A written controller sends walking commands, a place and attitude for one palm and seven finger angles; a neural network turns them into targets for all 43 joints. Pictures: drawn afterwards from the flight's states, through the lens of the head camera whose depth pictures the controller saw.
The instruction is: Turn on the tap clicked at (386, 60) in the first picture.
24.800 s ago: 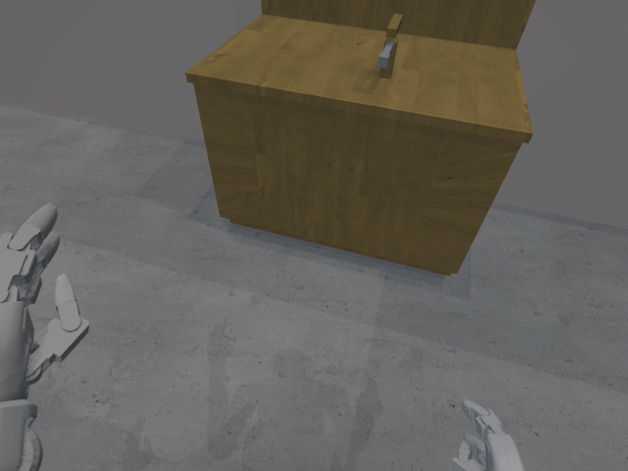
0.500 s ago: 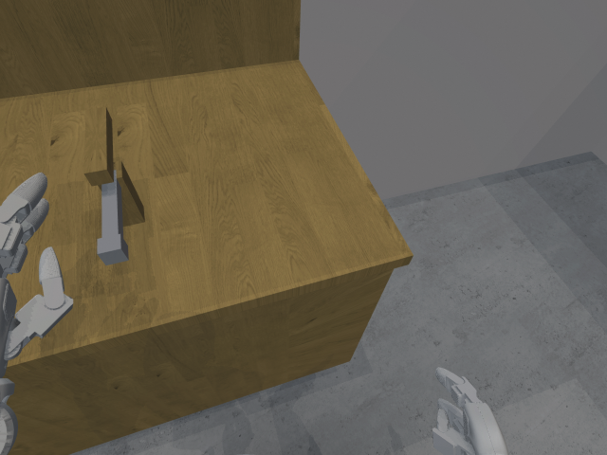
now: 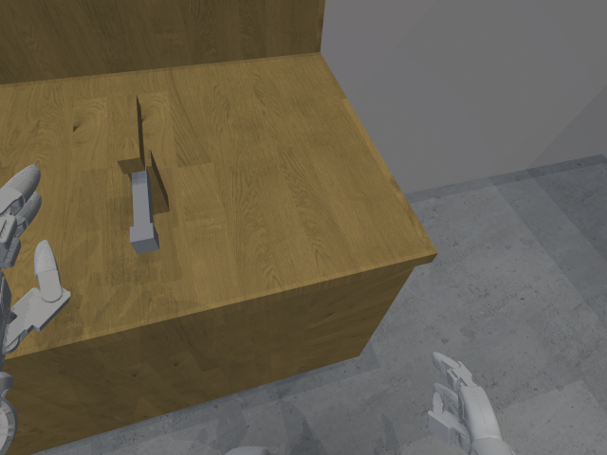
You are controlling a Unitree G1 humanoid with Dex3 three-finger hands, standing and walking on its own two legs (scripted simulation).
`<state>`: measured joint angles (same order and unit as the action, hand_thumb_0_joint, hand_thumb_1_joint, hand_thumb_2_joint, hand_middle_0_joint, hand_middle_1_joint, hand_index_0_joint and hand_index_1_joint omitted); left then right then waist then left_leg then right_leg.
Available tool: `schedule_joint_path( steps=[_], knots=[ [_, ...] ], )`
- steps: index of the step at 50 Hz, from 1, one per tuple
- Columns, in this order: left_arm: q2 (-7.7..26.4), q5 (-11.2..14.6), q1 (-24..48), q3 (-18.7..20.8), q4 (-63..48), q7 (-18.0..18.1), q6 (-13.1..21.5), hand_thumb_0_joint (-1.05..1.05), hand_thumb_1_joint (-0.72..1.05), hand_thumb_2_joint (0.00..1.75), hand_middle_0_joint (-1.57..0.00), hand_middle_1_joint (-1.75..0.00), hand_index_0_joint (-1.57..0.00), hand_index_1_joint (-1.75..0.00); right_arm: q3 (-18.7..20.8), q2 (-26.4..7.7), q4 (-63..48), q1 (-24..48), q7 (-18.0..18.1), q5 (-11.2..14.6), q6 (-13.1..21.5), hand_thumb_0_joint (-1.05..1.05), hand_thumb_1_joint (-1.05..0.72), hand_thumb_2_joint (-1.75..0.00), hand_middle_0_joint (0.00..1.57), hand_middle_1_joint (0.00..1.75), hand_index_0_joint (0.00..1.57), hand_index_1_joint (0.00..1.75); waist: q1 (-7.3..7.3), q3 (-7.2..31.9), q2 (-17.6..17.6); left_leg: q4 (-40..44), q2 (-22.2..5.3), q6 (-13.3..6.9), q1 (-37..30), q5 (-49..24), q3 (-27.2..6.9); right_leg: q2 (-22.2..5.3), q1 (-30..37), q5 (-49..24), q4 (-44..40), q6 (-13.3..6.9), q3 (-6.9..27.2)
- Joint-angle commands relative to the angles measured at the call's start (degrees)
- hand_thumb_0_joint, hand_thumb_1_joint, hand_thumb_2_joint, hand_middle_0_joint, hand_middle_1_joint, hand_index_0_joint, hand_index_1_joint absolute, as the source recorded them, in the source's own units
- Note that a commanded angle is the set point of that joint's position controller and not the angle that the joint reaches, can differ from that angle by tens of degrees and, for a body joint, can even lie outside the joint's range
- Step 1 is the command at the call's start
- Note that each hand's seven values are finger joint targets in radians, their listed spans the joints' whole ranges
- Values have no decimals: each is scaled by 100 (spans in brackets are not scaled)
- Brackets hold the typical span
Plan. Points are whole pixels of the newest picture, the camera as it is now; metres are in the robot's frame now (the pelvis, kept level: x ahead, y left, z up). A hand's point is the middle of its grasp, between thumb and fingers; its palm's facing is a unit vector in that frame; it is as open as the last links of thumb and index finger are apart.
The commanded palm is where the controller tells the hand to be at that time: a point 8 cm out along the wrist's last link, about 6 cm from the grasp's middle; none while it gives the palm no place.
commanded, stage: look again from close up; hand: left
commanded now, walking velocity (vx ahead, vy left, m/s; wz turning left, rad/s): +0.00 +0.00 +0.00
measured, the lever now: (144, 238) +0.35 +0.24 +0.06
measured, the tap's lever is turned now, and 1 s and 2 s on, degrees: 0 0 0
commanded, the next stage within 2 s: turn the palm inward beside the body in 0.30 s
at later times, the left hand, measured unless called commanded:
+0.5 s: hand (19, 251) +0.24 +0.27 +0.20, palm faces +0.41 -0.79 -0.46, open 7.4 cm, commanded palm +0.15 +0.28 +0.18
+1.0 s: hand (94, 339) +0.19 +0.21 +0.14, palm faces +0.45 -0.81 -0.37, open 7.4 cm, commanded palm +0.13 +0.25 +0.16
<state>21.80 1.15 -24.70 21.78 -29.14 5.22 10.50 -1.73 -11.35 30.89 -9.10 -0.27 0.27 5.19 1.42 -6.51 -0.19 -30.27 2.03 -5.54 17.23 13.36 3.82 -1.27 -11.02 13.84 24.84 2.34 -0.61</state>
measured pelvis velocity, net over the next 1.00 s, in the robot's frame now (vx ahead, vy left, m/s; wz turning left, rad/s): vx -0.02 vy -0.09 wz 0.07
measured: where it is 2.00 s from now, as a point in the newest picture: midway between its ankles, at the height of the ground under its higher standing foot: outside the picture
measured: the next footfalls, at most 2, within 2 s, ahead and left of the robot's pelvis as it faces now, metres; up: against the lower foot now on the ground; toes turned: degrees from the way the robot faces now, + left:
none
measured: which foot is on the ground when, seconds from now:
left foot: down 0.00-1.00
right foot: down 0.00-1.00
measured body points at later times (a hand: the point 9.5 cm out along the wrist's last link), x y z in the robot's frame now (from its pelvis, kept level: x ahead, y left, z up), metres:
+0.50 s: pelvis -0.01 -0.02 +0.00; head +0.01 +0.01 +0.45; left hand +0.21 +0.31 +0.22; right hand +0.18 -0.23 -0.08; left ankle +0.03 +0.05 -0.74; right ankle -0.01 -0.16 -0.73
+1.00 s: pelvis -0.02 -0.09 -0.02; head -0.03 -0.11 +0.43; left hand +0.16 +0.25 +0.16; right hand +0.19 -0.30 -0.11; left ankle +0.03 +0.05 -0.74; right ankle -0.01 -0.16 -0.74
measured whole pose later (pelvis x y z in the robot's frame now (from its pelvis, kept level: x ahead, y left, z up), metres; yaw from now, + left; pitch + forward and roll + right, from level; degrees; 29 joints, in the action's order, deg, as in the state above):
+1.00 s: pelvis -0.02 -0.09 -0.02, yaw +4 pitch -2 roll -1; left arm 24.4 7.6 -13.0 22.3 -10.0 -1.2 1.6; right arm -2.1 -13.3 39.9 -9.1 4.8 1.2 8.5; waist 3.6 0.5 3.7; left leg -40.0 -1.0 0.9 22.9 15.8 -2.9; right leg 2.9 -16.9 20.6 38.5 -3.8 -6.2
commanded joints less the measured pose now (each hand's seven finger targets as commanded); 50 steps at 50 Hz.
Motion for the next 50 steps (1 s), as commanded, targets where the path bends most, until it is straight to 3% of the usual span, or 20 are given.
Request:
schedule_joint_path(
  steps=[1,5,6,15,19,20,21,22,23,24,25,27,29,32,35,36,40,43,46,50],
  knots=[
    [785,46,204,514,-1158,139,369,0,90,90,-20,-30,-20,-30,309,-802,-819,332,106,17,261,0,-90,-90,20,30,20,30,-63,1265,434,782,-890,512,-788,-633,-803,-146,98,-747,-276,-325,-124],
    [1054,36,289,726,-1137,168,364,0,90,90,-20,-30,-20,-30,351,-858,-801,359,151,52,275,0,-90,-90,20,30,20,30,-50,1225,541,887,-856,520,-703,-197,-822,-188,124,-769,-274,-352,-2],
    [754,72,260,474,-1092,135,387,0,90,90,-20,-30,-20,-30,321,-814,-798,320,144,28,259,0,-90,-90,20,30,20,30,-63,1189,511,919,-859,518,-643,-189,-855,-163,141,-750,-288,-346,-58],
    [1058,75,209,678,-1164,162,422,0,90,90,-20,-30,-20,-30,351,-845,-800,373,176,71,333,0,-90,-90,20,30,20,30,-28,1225,563,1001,-859,522,-703,-207,-898,-187,193,-741,-306,-344,-6],
    [859,116,231,463,-1153,126,453,0,90,90,-20,-30,-20,-30,344,-819,-808,303,175,66,357,0,-90,-90,20,30,20,30,-59,1104,643,1088,-877,515,-635,45,-932,-169,153,-571,-358,-343,-4],
    [5800,-123,5532,2052,-3221,296,1294,0,90,90,-20,-30,-20,-30,-674,-1266,-1502,-837,702,457,305,0,-90,-90,20,30,20,30,-370,1575,1715,1251,-678,255,310,866,-1158,399,1297,160,474,96,80],
    [2729,-642,3399,2004,503,16,79,0,90,90,-20,-30,-20,-30,421,-836,-445,249,557,-342,430,0,-90,-90,20,30,20,30,423,2308,1119,846,-567,878,-1320,-1206,-1034,459,-199,-345,878,-497,-224],
    [1581,95,2444,644,829,-169,-377,0,90,90,-20,-30,-20,-30,301,-991,-639,12,205,-188,447,0,-90,-90,20,30,20,30,-7,2072,633,717,-611,1172,-1761,-2911,-1373,407,-864,-264,624,-437,-436],
    [1280,476,2404,973,512,-464,-671,0,90,90,-20,-30,-20,-30,483,-1249,-411,10,164,-147,465,0,-90,-90,20,30,20,30,175,2393,286,552,-635,1062,-2247,-2773,-1144,385,-984,-408,526,-356,-332],
    [1435,841,1610,1095,692,-716,-1035,0,90,90,-20,-30,-20,-30,510,-1301,-365,84,196,-44,450,0,-90,-90,20,30,20,30,372,2207,418,560,-538,968,-2194,-2833,-952,308,-719,-625,377,-407,-359],
    [775,974,957,549,1018,-940,-1437,0,90,90,-20,-30,-20,-30,363,-1192,-423,334,93,110,427,0,-90,-90,20,30,20,30,385,1762,584,603,-506,1015,-2005,-2707,-870,352,-769,-652,330,-408,-417],
    [777,661,1178,37,147,-1113,-1652,0,90,90,-20,-30,-20,-30,286,-1180,-546,631,-37,164,416,0,-90,-90,20,30,20,30,375,1257,657,599,-442,787,-1447,-1851,-775,271,-736,-921,266,-428,-531],
    [996,305,874,114,-126,-1011,-1446,0,90,90,-20,-30,-20,-30,260,-1123,-637,667,-48,120,361,0,-90,-90,20,30,20,30,261,1025,288,752,-408,669,-931,-611,-877,337,-752,-535,357,-431,-566],
    [1591,366,1194,945,-579,-615,-589,0,90,90,-20,-30,-20,-30,262,-1008,-629,759,97,-11,380,0,-90,-90,20,30,20,30,161,1297,79,661,-309,547,-685,456,-876,419,-851,60,432,-376,-488],
    [2174,445,2107,1529,-684,-134,209,0,90,90,-20,-30,-20,-30,261,-899,-306,759,264,-37,434,0,-90,-90,20,30,20,30,166,1265,734,518,-228,533,-453,1474,-830,406,-1088,794,449,-337,-351],
    [1865,395,2285,1215,-543,-20,304,0,90,90,-20,-30,-20,-30,242,-818,-289,744,273,-68,480,0,-90,-90,20,30,20,30,156,1398,982,447,-167,521,-419,1608,-831,347,-1094,907,464,-360,-329],
    [1623,346,2535,788,671,-50,16,0,90,90,-20,-30,-20,-30,209,-921,2,762,413,30,519,0,-90,-90,20,30,20,30,-59,970,888,75,-87,446,-126,1810,-755,245,-1431,1262,342,-343,-235],
    [1501,463,2549,319,713,-396,-392,0,90,90,-20,-30,-20,-30,176,-922,-81,907,553,52,605,0,-90,-90,20,30,20,30,44,1112,850,-188,-46,407,-26,1433,-646,40,-1292,1712,70,-354,155],
    [1535,603,2446,348,654,-616,-574,0,90,90,-20,-30,-20,-30,190,-887,-90,919,616,102,663,0,-90,-90,20,30,20,30,80,997,331,-566,-132,451,197,831,-620,-221,-1165,2202,-281,-336,716],
    [1856,874,1650,1130,644,-608,-385,0,90,90,-20,-30,-20,-30,292,-861,0,849,595,110,753,0,-90,-90,20,30,20,30,331,987,-129,-860,-277,544,518,516,-743,-483,-888,1763,-330,-164,1112]
  ],
)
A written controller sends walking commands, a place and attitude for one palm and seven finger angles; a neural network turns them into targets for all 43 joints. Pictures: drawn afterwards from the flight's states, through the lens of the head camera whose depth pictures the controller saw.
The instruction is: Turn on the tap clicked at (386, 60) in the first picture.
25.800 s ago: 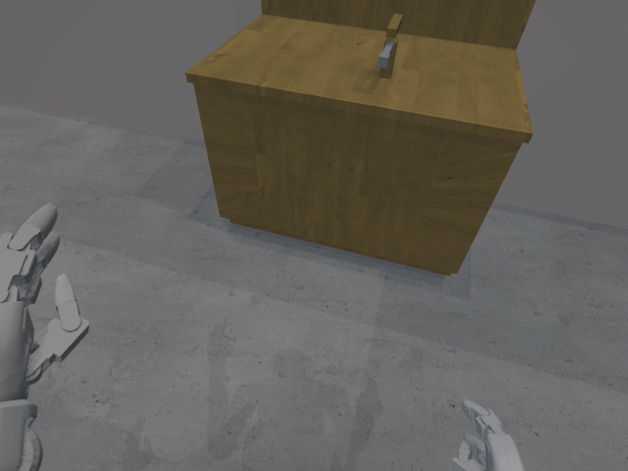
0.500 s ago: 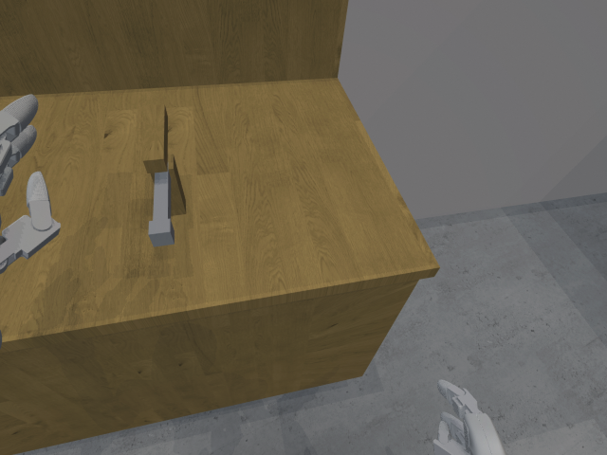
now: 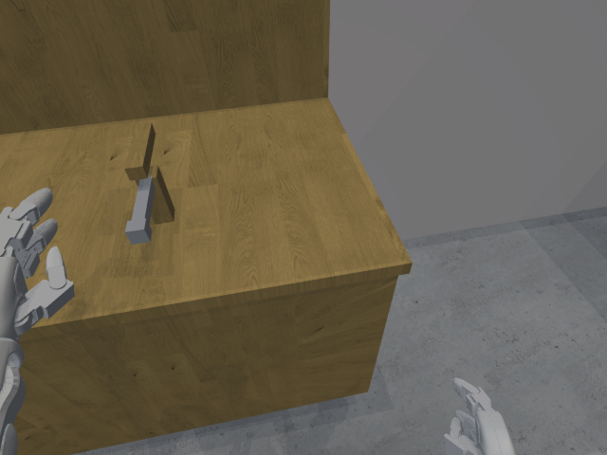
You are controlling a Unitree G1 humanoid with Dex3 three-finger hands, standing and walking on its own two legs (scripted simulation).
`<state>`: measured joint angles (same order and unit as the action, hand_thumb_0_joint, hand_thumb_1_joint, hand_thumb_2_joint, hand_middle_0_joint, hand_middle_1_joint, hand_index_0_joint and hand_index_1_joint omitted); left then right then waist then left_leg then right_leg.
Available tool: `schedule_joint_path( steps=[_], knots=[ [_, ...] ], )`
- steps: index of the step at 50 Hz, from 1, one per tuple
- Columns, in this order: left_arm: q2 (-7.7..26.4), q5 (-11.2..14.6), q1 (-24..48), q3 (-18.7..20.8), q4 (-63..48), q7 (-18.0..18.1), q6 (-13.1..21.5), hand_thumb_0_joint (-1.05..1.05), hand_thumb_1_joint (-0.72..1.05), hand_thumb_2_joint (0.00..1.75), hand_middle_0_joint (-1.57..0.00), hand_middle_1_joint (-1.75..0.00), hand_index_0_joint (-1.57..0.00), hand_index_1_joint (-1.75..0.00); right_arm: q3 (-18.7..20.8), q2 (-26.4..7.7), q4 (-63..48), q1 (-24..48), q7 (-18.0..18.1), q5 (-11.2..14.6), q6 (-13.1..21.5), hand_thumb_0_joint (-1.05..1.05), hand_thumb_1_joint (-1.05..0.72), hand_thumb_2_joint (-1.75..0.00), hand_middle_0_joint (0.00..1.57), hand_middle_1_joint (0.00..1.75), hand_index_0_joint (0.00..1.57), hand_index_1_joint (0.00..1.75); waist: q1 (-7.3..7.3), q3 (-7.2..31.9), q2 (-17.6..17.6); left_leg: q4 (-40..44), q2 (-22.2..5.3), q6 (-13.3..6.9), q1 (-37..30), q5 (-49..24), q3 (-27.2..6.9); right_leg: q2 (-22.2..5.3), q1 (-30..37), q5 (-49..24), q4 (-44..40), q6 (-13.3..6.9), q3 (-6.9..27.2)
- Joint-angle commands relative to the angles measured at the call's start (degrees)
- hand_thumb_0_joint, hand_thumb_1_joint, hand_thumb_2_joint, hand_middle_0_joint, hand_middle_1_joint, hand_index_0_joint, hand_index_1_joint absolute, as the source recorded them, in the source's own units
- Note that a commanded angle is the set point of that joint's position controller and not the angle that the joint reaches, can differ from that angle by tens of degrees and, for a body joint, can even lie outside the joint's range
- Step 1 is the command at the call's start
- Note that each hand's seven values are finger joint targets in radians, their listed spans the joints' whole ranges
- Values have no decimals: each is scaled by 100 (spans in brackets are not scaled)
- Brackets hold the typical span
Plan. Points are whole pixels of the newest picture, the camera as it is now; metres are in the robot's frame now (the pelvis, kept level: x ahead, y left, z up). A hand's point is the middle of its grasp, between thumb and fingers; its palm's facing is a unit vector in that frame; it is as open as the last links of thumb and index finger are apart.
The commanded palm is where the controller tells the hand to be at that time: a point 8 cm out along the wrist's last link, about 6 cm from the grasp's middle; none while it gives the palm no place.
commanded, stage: turn the palm inward beside the body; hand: left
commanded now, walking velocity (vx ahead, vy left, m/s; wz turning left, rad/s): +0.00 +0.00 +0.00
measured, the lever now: (138, 231) +0.39 +0.31 +0.08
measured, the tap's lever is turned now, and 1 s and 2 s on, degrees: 0 0 0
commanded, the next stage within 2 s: reach beside the lever's end, fingers flat in 1.60 s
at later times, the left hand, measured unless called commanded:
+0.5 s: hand (96, 302) +0.22 +0.25 +0.15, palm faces +0.40 -0.88 -0.25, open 7.4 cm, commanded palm +0.17 +0.30 +0.16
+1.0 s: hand (102, 334) +0.20 +0.24 +0.13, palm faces +0.44 -0.88 -0.15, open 7.4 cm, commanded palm +0.14 +0.28 +0.15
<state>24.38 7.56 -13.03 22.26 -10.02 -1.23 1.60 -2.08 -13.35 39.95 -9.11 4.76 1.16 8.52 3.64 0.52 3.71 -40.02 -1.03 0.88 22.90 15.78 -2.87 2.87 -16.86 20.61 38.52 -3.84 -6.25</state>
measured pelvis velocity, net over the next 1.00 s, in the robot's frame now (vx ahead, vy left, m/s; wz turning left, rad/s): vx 0.01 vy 0.01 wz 0.01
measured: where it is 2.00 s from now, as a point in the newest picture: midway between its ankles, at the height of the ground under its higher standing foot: outside the picture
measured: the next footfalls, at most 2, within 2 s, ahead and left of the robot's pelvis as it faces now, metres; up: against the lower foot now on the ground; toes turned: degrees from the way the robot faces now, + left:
none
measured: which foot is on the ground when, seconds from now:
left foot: down 0.00-1.00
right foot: down 0.00-1.00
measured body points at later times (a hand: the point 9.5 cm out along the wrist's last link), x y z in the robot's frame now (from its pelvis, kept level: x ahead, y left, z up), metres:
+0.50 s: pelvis +0.03 +0.00 +0.00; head +0.02 -0.02 +0.45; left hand +0.20 +0.30 +0.16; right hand +0.22 -0.23 -0.07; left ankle +0.06 +0.13 -0.72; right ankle +0.01 -0.07 -0.72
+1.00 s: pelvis +0.01 +0.01 +0.00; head -0.01 -0.01 +0.45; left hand +0.17 +0.28 +0.14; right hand +0.21 -0.20 -0.07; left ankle +0.06 +0.13 -0.72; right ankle +0.01 -0.07 -0.72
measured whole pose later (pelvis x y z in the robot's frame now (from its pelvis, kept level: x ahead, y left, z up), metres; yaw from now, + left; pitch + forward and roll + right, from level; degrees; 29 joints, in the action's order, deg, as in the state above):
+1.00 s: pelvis +0.01 +0.01 +0.00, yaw +1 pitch +0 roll -1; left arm 12.9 11.5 -31.1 12.0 -25.9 8.9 -0.2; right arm -3.0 -13.1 37.7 -11.5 4.6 1.3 14.8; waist 3.6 3.4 3.2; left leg -40.1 0.3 0.3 23.1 16.7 -2.6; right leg 1.5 -17.1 22.0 39.2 -3.3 -6.1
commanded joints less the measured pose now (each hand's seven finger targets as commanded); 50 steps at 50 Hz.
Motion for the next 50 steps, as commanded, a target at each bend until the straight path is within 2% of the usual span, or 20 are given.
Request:
schedule_joint_path(
  steps=[1,5,6,8,10,13,15,18,20,21,25,27,34,35,37,43,45,46,49,50],
  knots=[
    [1349,310,452,941,-1464,52,575,0,90,90,-20,-30,-20,-30,324,-606,-940,839,71,15,434,0,-90,-90,20,30,20,30,93,377,-527,131,39,-108,9,199,-93,-929,-206,785,-1587,480,1623],
    [1331,421,-477,1297,-1612,208,617,0,90,90,-20,-30,-20,-30,387,-657,-934,542,31,22,523,0,-90,-90,20,30,20,30,185,928,-333,111,86,-169,-203,-646,17,-846,202,-1832,-946,542,1295],
    [1031,446,-521,1044,-1829,190,643,0,90,90,-20,-30,-20,-30,374,-639,-992,451,19,22,559,0,-90,-90,20,30,20,30,101,1010,-286,159,111,-207,-334,-957,77,-796,231,-2532,-765,554,1100],
    [903,518,-830,989,-1851,121,626,0,90,90,-20,-30,-20,-30,410,-699,-987,263,32,33,618,0,-90,-90,20,30,20,30,56,1121,-464,195,152,-270,-510,-1352,176,-659,225,-3249,-621,586,802],
    [839,504,-839,901,-1938,80,608,0,90,90,-20,-30,-20,-30,406,-707,-982,233,57,58,686,0,-90,-90,20,30,20,30,21,900,-357,230,164,-299,-622,-1508,213,-565,36,-3238,-617,549,639],
    [653,536,-850,694,-2119,81,729,0,90,90,-20,-30,-20,-30,441,-740,-986,106,80,42,810,0,-90,-90,20,30,20,30,-22,974,-418,250,174,-321,-688,-1608,183,-509,-31,-3044,-579,506,518],
    [715,467,-871,725,-2307,173,815,0,90,90,-20,-30,-20,-30,437,-720,-971,141,82,33,886,0,-90,-90,20,30,20,30,15,1010,-152,239,190,-335,-798,-1658,202,-463,-100,-2834,-581,455,487],
    [470,487,-1045,537,-2359,281,892,0,90,90,-20,-30,-20,-30,448,-718,-999,122,54,34,938,0,-90,-90,20,30,20,30,24,1096,-281,270,190,-321,-737,-1615,170,-439,-106,-2610,-559,426,431],
    [553,445,-1104,598,-2293,396,828,0,90,90,-20,-30,-20,-30,412,-695,-976,181,62,52,939,0,-90,-90,20,30,20,30,52,906,-150,304,189,-319,-676,-1453,161,-414,-195,-2252,-622,384,423],
    [343,447,-1044,396,-2367,433,806,0,90,90,-20,-30,-20,-30,400,-675,-1019,212,56,58,939,0,-90,-90,20,30,20,30,25,943,-132,345,190,-312,-692,-1341,154,-402,-243,-2034,-632,369,399],
    [340,427,-1157,355,-2338,584,608,0,90,90,-20,-30,-20,-30,344,-680,-1064,335,81,68,936,0,-90,-90,20,30,20,30,77,762,-204,468,158,-306,-613,-1056,90,-359,-307,-1538,-733,335,372],
    [175,397,-1008,125,-2518,627,557,0,90,90,-20,-30,-20,-30,304,-654,-1101,350,69,60,944,0,-90,-90,20,30,20,30,49,808,-21,522,147,-290,-682,-937,59,-340,-349,-1308,-726,313,326],
    [-1,389,-980,-145,-2507,805,326,0,90,90,-20,-30,-20,-30,201,-634,-1157,560,102,46,945,0,-90,-90,20,30,20,30,18,436,-297,691,135,-302,-528,-107,-53,-314,-561,-300,-971,322,356],
    [69,350,-989,-107,-2572,832,301,0,90,90,-20,-30,-20,-30,191,-615,-1144,607,108,69,948,0,-90,-90,20,30,20,30,42,447,-80,698,149,-300,-556,-51,-32,-319,-549,-219,-1013,313,392],
    [-86,306,-970,-295,-2726,904,312,0,90,90,-20,-30,-20,-30,159,-587,-1179,626,86,45,967,0,-90,-90,20,30,20,30,20,481,57,717,143,-286,-618,37,-62,-317,-579,-166,-961,292,358],
    [-286,364,-1206,-443,-2764,1016,256,0,90,90,-20,-30,-20,-30,142,-599,-1189,681,70,18,969,0,-90,-90,20,30,20,30,10,419,-194,696,153,-295,-490,274,-99,-314,-601,36,-989,309,346],
    [-188,330,-1269,-367,-2862,1068,239,0,90,90,-20,-30,-20,-30,144,-595,-1181,656,65,35,982,0,-90,-90,20,30,20,30,41,428,-8,694,158,-286,-494,237,-96,-318,-564,3,-978,290,353],
    [-374,341,-1283,-545,-2950,1076,242,0,90,90,-20,-30,-20,-30,132,-579,-1223,670,58,19,986,0,-90,-90,20,30,20,30,3,471,-9,681,162,-288,-534,197,-104,-328,-573,-56,-934,290,331],
    [-435,390,-1395,-596,-2891,1101,234,0,90,90,-20,-30,-20,-30,145,-612,-1222,655,50,10,1002,0,-90,-90,20,30,20,30,-8,399,-252,596,158,-301,-437,160,-99,-329,-609,-45,-974,309,357],
    [-327,371,-1471,-492,-2927,1120,223,0,90,90,-20,-30,-20,-30,148,-606,-1211,634,55,18,1008,0,-90,-90,20,30,20,30,30,405,-65,601,164,-298,-449,119,-95,-325,-583,-92,-964,293,357]
  ],
)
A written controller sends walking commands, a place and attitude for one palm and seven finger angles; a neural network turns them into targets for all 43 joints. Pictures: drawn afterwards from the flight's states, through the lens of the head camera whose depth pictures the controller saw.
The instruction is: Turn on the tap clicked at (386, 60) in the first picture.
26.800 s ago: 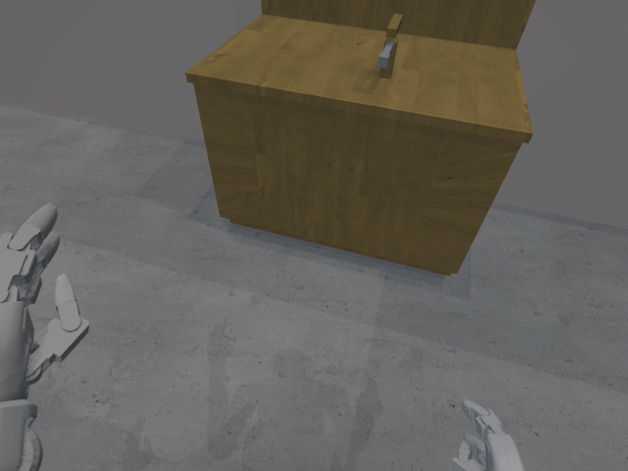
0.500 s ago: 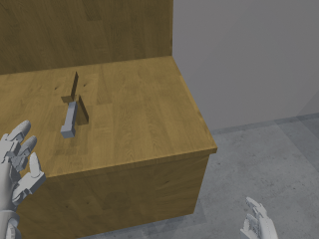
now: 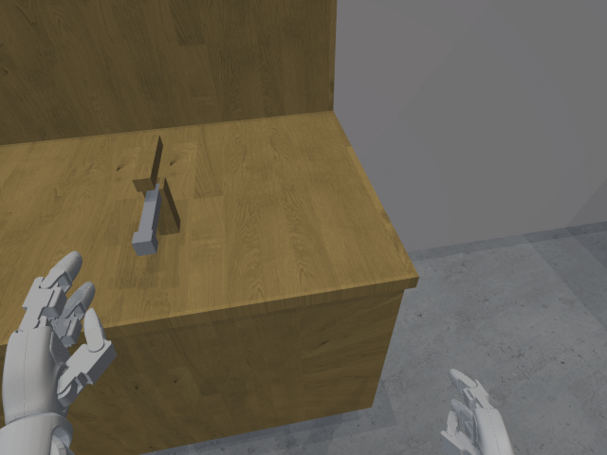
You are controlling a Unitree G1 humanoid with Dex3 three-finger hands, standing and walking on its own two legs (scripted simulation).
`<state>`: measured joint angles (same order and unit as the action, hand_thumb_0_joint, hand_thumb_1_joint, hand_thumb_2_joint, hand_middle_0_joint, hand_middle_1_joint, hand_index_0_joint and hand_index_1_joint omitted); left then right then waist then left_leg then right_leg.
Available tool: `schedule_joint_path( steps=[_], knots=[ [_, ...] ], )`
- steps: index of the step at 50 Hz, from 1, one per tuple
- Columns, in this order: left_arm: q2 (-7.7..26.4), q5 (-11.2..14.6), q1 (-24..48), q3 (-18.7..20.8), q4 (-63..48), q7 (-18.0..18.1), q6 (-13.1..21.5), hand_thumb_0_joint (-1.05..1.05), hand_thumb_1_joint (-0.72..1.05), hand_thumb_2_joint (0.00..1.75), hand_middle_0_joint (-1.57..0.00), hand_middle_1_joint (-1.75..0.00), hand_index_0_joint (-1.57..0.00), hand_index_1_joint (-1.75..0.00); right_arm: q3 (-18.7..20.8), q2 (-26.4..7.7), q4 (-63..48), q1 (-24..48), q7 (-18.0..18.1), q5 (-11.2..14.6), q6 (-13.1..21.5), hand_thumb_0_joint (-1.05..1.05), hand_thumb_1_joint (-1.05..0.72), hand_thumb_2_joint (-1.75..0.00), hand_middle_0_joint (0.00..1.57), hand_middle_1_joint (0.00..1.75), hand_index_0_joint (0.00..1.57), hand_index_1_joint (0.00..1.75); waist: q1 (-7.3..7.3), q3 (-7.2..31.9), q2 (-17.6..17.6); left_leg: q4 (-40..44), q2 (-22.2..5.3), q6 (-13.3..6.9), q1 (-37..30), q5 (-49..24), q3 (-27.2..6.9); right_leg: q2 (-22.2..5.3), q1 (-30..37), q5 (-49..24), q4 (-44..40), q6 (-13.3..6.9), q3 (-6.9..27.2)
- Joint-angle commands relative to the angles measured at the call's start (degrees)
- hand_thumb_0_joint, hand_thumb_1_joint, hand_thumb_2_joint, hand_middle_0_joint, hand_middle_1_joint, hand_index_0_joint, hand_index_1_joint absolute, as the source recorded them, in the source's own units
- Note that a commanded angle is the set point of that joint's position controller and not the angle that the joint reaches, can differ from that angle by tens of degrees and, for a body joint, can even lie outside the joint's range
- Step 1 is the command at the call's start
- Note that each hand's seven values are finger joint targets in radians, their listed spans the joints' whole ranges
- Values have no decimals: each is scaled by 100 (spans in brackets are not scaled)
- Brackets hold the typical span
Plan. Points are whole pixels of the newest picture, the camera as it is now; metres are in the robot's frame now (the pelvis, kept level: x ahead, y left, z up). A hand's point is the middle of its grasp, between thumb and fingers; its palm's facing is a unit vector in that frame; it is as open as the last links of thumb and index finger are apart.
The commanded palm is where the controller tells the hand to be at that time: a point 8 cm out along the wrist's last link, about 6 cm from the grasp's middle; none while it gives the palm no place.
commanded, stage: turn the palm inward beside the body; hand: left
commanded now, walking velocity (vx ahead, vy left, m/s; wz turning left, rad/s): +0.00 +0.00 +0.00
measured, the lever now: (145, 242) +0.38 +0.29 +0.08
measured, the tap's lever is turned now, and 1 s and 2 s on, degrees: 0 0 0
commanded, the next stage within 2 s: reach beside the lever's end, fingers flat in 0.60 s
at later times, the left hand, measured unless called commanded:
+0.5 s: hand (122, 338) +0.19 +0.22 +0.14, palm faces +0.45 -0.88 -0.13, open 7.4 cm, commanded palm +0.14 +0.26 +0.15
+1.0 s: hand (122, 326) +0.21 +0.23 +0.13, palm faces +0.48 -0.87 -0.13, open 7.4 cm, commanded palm +0.17 +0.27 +0.14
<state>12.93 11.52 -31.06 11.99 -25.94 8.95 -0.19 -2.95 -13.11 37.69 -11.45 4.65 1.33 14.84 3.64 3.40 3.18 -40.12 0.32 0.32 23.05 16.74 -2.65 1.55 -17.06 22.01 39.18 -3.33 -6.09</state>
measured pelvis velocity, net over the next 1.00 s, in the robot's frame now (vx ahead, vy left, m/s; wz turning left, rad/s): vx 0.01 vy -0.02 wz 0.00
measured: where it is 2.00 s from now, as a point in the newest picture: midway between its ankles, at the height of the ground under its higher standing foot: outside the picture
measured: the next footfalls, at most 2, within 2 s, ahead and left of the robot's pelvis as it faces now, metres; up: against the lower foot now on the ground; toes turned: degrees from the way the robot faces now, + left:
none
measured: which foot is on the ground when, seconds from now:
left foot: down 0.00-1.00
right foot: down 0.00-1.00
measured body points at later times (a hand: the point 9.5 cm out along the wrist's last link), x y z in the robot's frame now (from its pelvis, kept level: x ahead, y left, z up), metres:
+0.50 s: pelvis +0.01 -0.01 +0.00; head -0.01 -0.04 +0.45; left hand +0.16 +0.26 +0.15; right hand +0.21 -0.22 -0.07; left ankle +0.05 +0.12 -0.72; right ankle -0.01 -0.08 -0.72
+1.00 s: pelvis +0.01 -0.02 +0.00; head -0.01 -0.05 +0.45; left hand +0.18 +0.27 +0.14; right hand +0.20 -0.24 -0.08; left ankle +0.05 +0.12 -0.72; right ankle -0.01 -0.08 -0.72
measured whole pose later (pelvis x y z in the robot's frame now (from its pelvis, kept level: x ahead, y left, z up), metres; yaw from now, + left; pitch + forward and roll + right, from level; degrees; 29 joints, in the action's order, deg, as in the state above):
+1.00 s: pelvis +0.01 -0.02 +0.00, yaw +0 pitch +0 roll +0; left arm 12.3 13.6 -25.0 14.8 -18.4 8.7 -0.7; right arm -2.0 -14.0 39.1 -11.4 5.2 1.5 14.6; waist 3.4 3.5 3.8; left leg -38.6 -0.3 1.6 21.9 16.9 -3.3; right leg 2.4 -16.0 22.5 38.1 -4.6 -6.6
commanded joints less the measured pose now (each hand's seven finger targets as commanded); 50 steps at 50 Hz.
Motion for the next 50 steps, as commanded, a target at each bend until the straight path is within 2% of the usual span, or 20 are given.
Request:
schedule_joint_path(
  steps=[1,5,6,10,11,14,20,21,24,26,29,30,34,35,39,41,43,45,46,50],
  knots=[
    [708,-18,429,423,-1512,120,444,0,90,90,-20,-30,-20,-30,229,-619,-1013,862,55,-3,388,0,-90,-90,20,30,20,30,-6,224,-38,608,32,-236,-518,-78,-141,-198,-524,-349,-954,232,309],
    [861,20,332,654,-1401,192,421,0,90,90,-20,-30,-20,-30,252,-646,-952,780,46,-7,400,0,-90,-90,20,30,20,30,40,271,-36,522,41,-236,-499,-352,-114,-194,-459,-629,-948,228,332],
    [637,39,416,433,-1470,170,412,0,90,90,-20,-30,-20,-30,235,-617,-984,813,43,0,398,0,-90,-90,20,30,20,30,-9,257,7,537,40,-226,-531,-330,-109,-206,-475,-615,-913,231,307],
    [753,140,315,598,-1330,133,256,0,90,90,-20,-30,-20,-30,250,-652,-958,812,76,13,421,0,-90,-90,20,30,20,30,40,249,-119,539,50,-240,-523,-395,-108,-200,-403,-730,-986,246,334],
    [572,143,405,393,-1434,101,236,0,90,90,-20,-30,-20,-30,227,-624,-984,838,74,20,420,0,-90,-90,20,30,20,30,0,236,-42,550,54,-239,-577,-469,-96,-221,-396,-835,-962,240,332],
    [672,126,381,469,-1384,89,181,0,90,90,-20,-30,-20,-30,243,-653,-986,766,69,4,413,0,-90,-90,20,30,20,30,13,268,-216,541,52,-237,-553,-537,-93,-210,-364,-930,-954,257,334],
    [799,95,365,645,-1395,139,184,0,90,90,-20,-30,-20,-30,247,-647,-968,743,53,9,400,0,-90,-90,20,30,20,30,70,279,-90,558,64,-228,-606,-632,-79,-203,-310,-1043,-970,245,339],
    [596,99,393,442,-1393,128,189,0,90,90,-20,-30,-20,-30,234,-616,-997,784,50,16,393,0,-90,-90,20,30,20,30,19,229,-147,554,62,-227,-614,-591,-55,-215,-349,-1000,-968,256,334],
    [622,154,358,506,-1293,113,183,0,90,90,-20,-30,-20,-30,254,-643,-992,755,57,-1,384,0,-90,-90,20,30,20,30,5,305,-449,478,75,-252,-581,-670,-23,-230,-288,-1188,-1019,303,398],
    [604,139,417,463,-1405,92,194,0,90,90,-20,-30,-20,-30,246,-616,-1004,790,59,14,387,0,-90,-90,20,30,20,30,13,322,-200,487,89,-246,-644,-718,-7,-251,-250,-1257,-1005,290,421],
    [629,138,415,489,-1274,83,187,0,90,90,-20,-30,-20,-30,248,-633,-983,746,63,2,371,0,-90,-90,20,30,20,30,8,253,-339,450,82,-252,-591,-714,-9,-255,-271,-1283,-1047,305,452],
    [764,99,407,584,-1334,87,186,0,90,90,-20,-30,-20,-30,255,-635,-964,732,66,14,368,0,-90,-90,20,30,20,30,45,277,-131,464,90,-247,-624,-751,-3,-251,-230,-1297,-1055,284,455],
    [677,106,408,538,-1347,102,274,0,90,90,-20,-30,-20,-30,264,-635,-987,713,52,-10,375,0,-90,-90,20,30,20,30,23,346,-292,416,99,-249,-618,-837,1,-267,-219,-1495,-1005,310,470],
    [780,74,365,616,-1354,107,263,0,90,90,-20,-30,-20,-30,270,-625,-962,721,48,7,373,0,-90,-90,20,30,20,30,55,335,-16,434,92,-238,-670,-844,22,-260,-207,-1454,-1027,284,468],
    [758,173,514,733,-960,95,294,0,90,90,-20,-30,-20,-30,277,-645,-920,723,69,3,311,0,-90,-90,20,30,20,30,3,189,-435,418,98,-235,-482,-707,12,-268,-251,-1390,-1069,329,525],
    [763,179,929,706,-896,71,294,0,90,90,-20,-30,-20,-30,263,-627,-876,775,99,22,291,0,-90,-90,20,30,20,30,-63,129,-229,455,111,-239,-536,-599,13,-280,-312,-1188,-1137,322,560],
    [829,210,1052,812,-686,47,329,0,90,90,-20,-30,-20,-30,277,-648,-828,770,124,10,297,0,-90,-90,20,30,20,30,-59,183,-377,433,110,-239,-517,-609,13,-292,-266,-1210,-1176,337,616],
    [939,161,1130,860,-632,16,350,0,90,90,-20,-30,-20,-30,283,-645,-797,777,125,25,308,0,-90,-90,20,30,20,30,-29,270,-72,454,117,-238,-605,-670,29,-281,-248,-1253,-1170,311,610],
    [790,170,1264,707,-665,0,384,0,90,90,-20,-30,-20,-30,267,-629,-823,802,119,16,321,0,-90,-90,20,30,20,30,-76,306,-112,491,121,-232,-634,-674,14,-287,-238,-1280,-1125,313,585],
    [948,145,1308,840,-433,-18,448,0,90,90,-20,-30,-20,-30,291,-666,-772,749,101,21,354,0,-90,-90,20,30,20,30,-31,355,-131,524,120,-226,-614,-723,6,-266,-175,-1385,-1101,301,570]
  ],
)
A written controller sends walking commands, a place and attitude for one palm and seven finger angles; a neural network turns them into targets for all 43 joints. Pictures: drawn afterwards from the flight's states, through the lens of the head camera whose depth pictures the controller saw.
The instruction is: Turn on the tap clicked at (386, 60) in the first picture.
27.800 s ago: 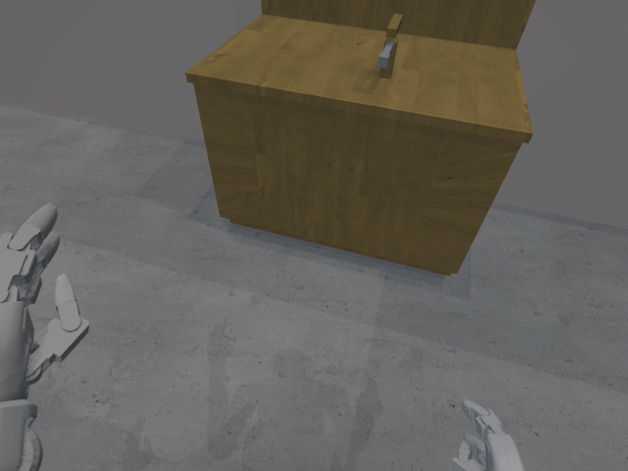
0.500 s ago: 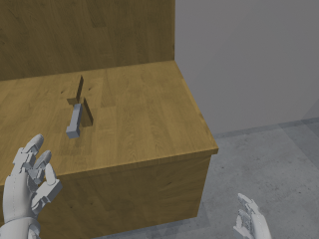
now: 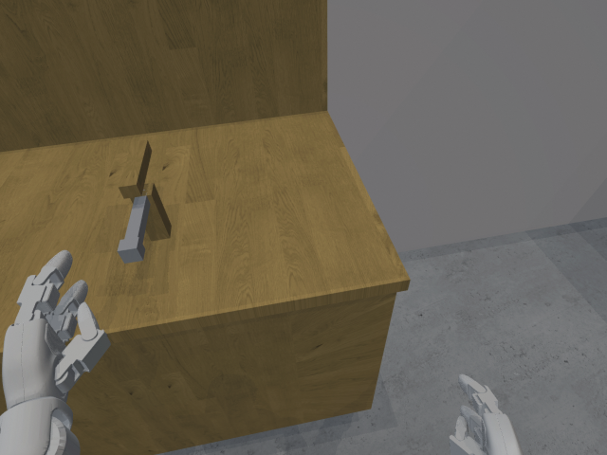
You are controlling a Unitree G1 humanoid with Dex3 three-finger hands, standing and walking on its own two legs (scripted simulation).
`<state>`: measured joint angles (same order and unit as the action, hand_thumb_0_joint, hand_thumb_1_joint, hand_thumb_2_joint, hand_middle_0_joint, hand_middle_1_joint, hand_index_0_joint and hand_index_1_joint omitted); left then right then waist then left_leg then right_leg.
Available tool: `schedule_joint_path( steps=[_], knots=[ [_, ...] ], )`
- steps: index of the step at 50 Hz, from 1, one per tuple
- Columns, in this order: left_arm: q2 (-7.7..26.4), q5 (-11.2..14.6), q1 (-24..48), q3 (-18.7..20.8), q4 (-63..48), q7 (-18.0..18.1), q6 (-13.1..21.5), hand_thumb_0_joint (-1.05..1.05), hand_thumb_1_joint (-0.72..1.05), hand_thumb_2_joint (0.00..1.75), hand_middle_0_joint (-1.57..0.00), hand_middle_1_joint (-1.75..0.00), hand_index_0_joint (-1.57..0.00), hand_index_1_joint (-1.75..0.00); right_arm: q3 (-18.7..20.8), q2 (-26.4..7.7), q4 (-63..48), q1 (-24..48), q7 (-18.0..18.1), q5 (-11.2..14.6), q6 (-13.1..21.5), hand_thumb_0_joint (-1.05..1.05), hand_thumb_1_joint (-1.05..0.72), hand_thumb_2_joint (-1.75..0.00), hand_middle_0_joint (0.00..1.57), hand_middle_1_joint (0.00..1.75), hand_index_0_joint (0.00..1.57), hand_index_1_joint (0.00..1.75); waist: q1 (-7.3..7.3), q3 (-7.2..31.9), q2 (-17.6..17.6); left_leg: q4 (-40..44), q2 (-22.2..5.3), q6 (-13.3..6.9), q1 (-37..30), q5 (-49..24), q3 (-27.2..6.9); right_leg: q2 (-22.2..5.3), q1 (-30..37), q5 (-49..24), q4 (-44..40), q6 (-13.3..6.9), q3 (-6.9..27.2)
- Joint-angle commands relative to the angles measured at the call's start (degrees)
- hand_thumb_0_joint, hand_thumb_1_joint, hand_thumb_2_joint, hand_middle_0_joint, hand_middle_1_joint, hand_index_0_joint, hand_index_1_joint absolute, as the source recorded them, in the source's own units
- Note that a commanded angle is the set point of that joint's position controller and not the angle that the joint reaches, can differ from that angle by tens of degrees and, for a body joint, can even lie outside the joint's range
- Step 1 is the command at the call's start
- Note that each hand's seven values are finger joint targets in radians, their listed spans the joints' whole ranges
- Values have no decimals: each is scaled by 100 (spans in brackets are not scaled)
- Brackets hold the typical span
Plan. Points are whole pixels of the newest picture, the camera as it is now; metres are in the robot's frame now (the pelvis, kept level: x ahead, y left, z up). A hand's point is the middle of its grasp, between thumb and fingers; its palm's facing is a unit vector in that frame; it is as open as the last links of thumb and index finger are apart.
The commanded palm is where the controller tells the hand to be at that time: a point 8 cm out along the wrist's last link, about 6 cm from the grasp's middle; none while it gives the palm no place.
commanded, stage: reach beside the lever's end, fingers flat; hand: left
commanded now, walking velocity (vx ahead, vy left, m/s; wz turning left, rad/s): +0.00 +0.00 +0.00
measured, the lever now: (131, 250) +0.37 +0.31 +0.08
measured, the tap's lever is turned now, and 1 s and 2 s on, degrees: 0 0 0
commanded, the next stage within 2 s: push the lever round in 1.90 s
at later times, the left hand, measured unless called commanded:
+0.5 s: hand (111, 306) +0.25 +0.26 +0.11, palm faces +0.49 -0.87 -0.12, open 7.5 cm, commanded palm +0.20 +0.31 +0.12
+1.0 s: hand (102, 287) +0.28 +0.30 +0.10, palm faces +0.51 -0.85 -0.10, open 7.7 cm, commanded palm +0.24 +0.34 +0.10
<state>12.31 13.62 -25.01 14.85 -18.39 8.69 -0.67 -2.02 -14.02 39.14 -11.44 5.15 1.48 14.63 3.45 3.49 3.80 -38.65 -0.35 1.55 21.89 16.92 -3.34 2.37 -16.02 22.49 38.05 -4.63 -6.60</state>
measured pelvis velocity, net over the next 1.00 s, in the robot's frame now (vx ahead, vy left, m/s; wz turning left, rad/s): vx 0.00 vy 0.02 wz -0.02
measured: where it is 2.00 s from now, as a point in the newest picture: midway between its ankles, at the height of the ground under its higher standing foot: outside the picture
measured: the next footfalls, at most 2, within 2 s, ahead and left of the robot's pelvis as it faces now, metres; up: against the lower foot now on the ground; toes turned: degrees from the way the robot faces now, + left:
none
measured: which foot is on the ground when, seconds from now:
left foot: down 0.00-1.00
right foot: down 0.00-1.00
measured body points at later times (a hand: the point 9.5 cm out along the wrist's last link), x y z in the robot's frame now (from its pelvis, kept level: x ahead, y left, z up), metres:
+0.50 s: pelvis +0.00 +0.01 +0.00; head -0.01 -0.01 +0.45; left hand +0.22 +0.31 +0.12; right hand +0.18 -0.22 -0.08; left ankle +0.04 +0.14 -0.72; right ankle -0.02 -0.06 -0.72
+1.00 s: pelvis +0.00 +0.02 +0.00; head +0.01 +0.01 +0.45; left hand +0.25 +0.35 +0.11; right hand +0.16 -0.22 -0.09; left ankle +0.04 +0.14 -0.72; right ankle -0.02 -0.06 -0.72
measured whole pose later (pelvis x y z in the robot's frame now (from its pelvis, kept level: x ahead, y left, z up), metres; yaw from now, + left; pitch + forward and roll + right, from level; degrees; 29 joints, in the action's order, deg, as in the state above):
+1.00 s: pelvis +0.00 +0.02 +0.00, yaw -1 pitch +3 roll -1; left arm 15.7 11.8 -2.7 21.0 9.2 7.4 6.1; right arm -1.4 -14.4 40.5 -11.1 4.7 1.1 10.8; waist 1.4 3.0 2.8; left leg -39.8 0.0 0.1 26.4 16.8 -2.1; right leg 1.8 -20.5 21.6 38.5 -3.2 -5.4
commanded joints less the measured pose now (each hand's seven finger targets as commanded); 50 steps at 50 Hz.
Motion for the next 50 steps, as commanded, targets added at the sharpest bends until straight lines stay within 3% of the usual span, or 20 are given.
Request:
schedule_joint_path(
  steps=[1,3,10,12,15,17,20,23,26,29,34,35,36,38,40,42,44,45,48,50],
  knots=[
    [901,-55,717,473,-1180,6,497,0,90,90,-20,-30,-20,-30,193,-559,-950,773,51,-7,368,0,-90,-90,20,30,20,30,-25,374,-221,379,194,-351,-507,-740,97,-357,-267,-1448,-972,443,620],
    [924,-39,788,536,-1004,31,479,0,90,90,-20,-30,-20,-30,199,-586,-943,763,47,-12,344,0,-90,-90,20,30,20,30,-17,355,-444,409,190,-344,-434,-684,75,-333,-265,-1367,-977,444,596],
    [1016,-184,1208,552,-845,182,509,0,90,90,-20,-29,-20,-29,211,-584,-921,778,25,-28,255,0,-90,-90,20,30,20,30,-53,492,-131,452,187,-330,-550,-748,106,-310,-266,-1382,-940,408,560],
    [989,-158,1152,578,-675,197,538,0,90,90,-19,-28,-19,-28,215,-590,-937,770,8,-37,230,0,-90,-90,20,30,20,30,-41,463,-325,446,181,-329,-470,-725,107,-304,-253,-1396,-932,420,569],
    [1084,-202,1575,607,-586,211,573,0,90,90,-19,-28,-19,-28,201,-595,-884,791,17,-25,178,0,-90,-90,20,30,20,30,-95,352,-137,475,184,-330,-462,-608,97,-278,-362,-1194,-967,393,556],
    [1031,-188,1739,572,-385,226,592,0,90,90,-19,-27,-19,-27,215,-609,-892,827,32,-39,160,0,-90,-90,20,30,20,30,-129,388,-350,470,185,-338,-459,-543,93,-274,-386,-1110,-980,410,573],
    [1179,-223,1780,685,-222,213,586,0,90,90,-19,-26,-19,-26,219,-625,-863,801,30,-39,103,0,-90,-90,20,30,20,30,-93,519,-109,487,192,-327,-472,-645,113,-272,-312,-1252,-946,391,570],
    [1142,-187,1969,716,-60,176,628,0,90,90,-19,-26,-19,-26,234,-628,-856,795,26,-49,63,0,-90,-90,20,30,20,30,-102,688,-240,475,185,-321,-519,-781,117,-256,-223,-1442,-884,384,542],
    [1053,-220,2031,615,34,150,682,0,90,90,-18,-25,-18,-25,234,-622,-860,755,5,-43,54,0,-90,-90,20,30,20,30,-106,697,-40,496,165,-304,-579,-903,94,-239,-242,-1565,-811,359,493],
    [1176,-203,2064,733,262,138,742,0,90,90,-18,-24,-18,-24,261,-673,-854,715,-9,-51,30,0,-90,-90,20,30,20,30,-121,695,-329,451,159,-317,-487,-929,101,-220,-260,-1653,-798,378,489],
    [1260,-217,2393,821,437,120,858,0,90,90,-18,-23,-18,-23,280,-680,-829,672,-14,-62,-14,0,-90,-90,20,30,20,30,-139,841,-190,426,167,-307,-522,-1010,99,-205,-263,-1707,-731,358,476],
    [1397,-257,2361,953,457,126,878,0,90,90,-18,-22,-18,-22,291,-680,-800,660,-18,-50,-27,0,-90,-90,20,30,20,30,-110,832,25,424,163,-300,-548,-1080,117,-204,-255,-1760,-728,341,486],
    [1202,-258,2481,745,394,108,914,0,90,90,-17,-22,-17,-22,275,-655,-830,662,-33,-50,-31,0,-90,-90,20,30,20,30,-154,878,78,434,164,-287,-570,-1065,92,-207,-280,-1714,-683,339,459],
    [1343,-217,2551,905,718,103,940,0,90,90,-17,-22,-17,-22,289,-698,-789,628,-24,-59,-41,0,-90,-90,20,30,20,30,-167,776,-230,416,162,-304,-427,-933,75,-183,-325,-1629,-713,355,474],
    [1448,-214,2813,981,860,60,972,0,90,90,-17,-21,-17,-21,288,-705,-748,633,-2,-39,-68,0,-90,-90,20,30,20,30,-190,703,-94,409,171,-317,-391,-852,95,-185,-408,-1536,-747,356,496],
    [1511,-181,2997,1055,1116,8,1000,0,90,90,-17,-21,-17,-21,296,-730,-713,613,15,-38,-81,0,-90,-90,20,30,20,30,-221,768,-285,403,170,-323,-340,-777,84,-174,-412,-1461,-747,366,501],
    [1613,-180,3305,1064,1240,-69,1046,0,90,90,-17,-20,-17,-20,291,-738,-694,598,32,-33,-95,0,-90,-90,20,30,20,30,-253,814,-135,368,180,-328,-318,-758,97,-187,-431,-1452,-735,365,534],
    [1670,-230,3370,1090,1231,-87,1079,0,90,90,-17,-20,-17,-20,288,-727,-682,587,33,-26,-95,0,-90,-90,20,30,20,30,-217,855,171,377,179,-323,-369,-776,91,-181,-452,-1428,-715,341,539],
    [1643,-213,3567,1048,1564,-129,1173,0,90,90,-16,-19,-16,-19,305,-763,-653,512,33,-43,-74,0,-90,-90,20,30,20,30,-276,920,-105,343,167,-335,-349,-737,50,-156,-495,-1411,-681,347,521],
    [1792,-222,3528,1208,1711,-161,1204,0,90,90,-16,-19,-16,-19,321,-777,-647,458,21,-36,-88,0,-90,-90,20,30,20,30,-220,1044,35,319,171,-330,-339,-850,57,-158,-433,-1537,-635,340,518]
  ],
)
